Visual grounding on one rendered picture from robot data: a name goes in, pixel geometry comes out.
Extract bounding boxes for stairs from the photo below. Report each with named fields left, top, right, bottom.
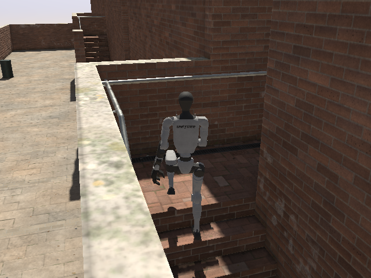
left=151, top=197, right=277, bottom=278
left=83, top=37, right=110, bottom=63

